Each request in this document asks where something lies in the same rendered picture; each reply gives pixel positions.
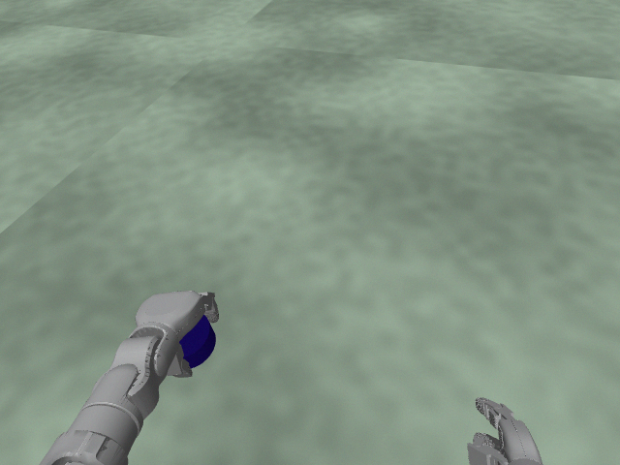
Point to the left robot hand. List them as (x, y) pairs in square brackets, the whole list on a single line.
[(180, 311)]

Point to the tin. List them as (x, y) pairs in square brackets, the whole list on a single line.
[(198, 343)]

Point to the left robot arm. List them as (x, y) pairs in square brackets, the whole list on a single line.
[(112, 417)]

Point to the right robot hand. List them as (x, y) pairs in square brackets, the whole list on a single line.
[(515, 440)]

